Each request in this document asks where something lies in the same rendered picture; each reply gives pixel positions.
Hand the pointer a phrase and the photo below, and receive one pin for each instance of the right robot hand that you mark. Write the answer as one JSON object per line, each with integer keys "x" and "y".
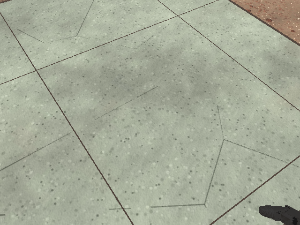
{"x": 287, "y": 214}

